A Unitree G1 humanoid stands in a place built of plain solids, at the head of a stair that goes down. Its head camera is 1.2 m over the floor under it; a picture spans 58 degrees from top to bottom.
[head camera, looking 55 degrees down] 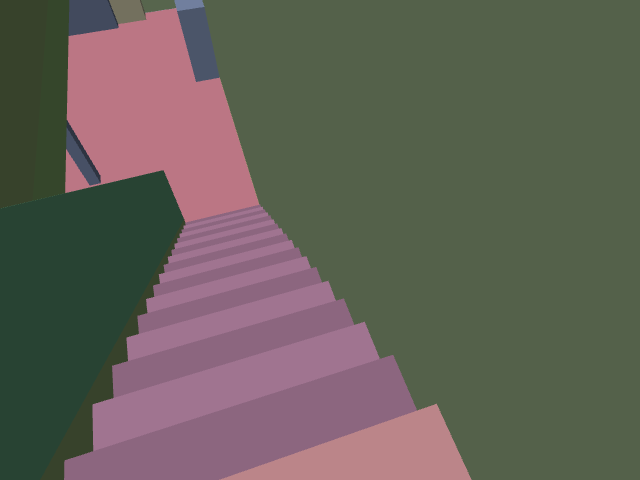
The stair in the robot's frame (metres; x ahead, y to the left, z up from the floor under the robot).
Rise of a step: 0.20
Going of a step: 0.22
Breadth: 1.05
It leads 18 degrees to the left of straight ahead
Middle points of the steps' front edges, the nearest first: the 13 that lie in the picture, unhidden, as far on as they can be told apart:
0.36 0.25 -0.20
0.57 0.32 -0.40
0.78 0.39 -0.61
0.99 0.45 -0.81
1.20 0.52 -1.02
1.41 0.59 -1.22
1.62 0.66 -1.42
1.83 0.72 -1.63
2.03 0.79 -1.83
2.24 0.86 -2.03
2.45 0.92 -2.24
2.66 0.99 -2.44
2.87 1.06 -2.64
